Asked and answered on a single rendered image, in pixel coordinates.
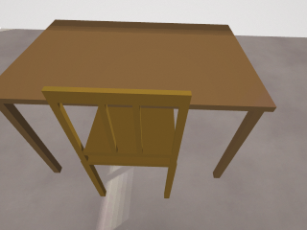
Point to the table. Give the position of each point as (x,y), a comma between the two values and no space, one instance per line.
(206,59)

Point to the chair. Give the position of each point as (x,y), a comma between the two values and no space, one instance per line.
(125,136)

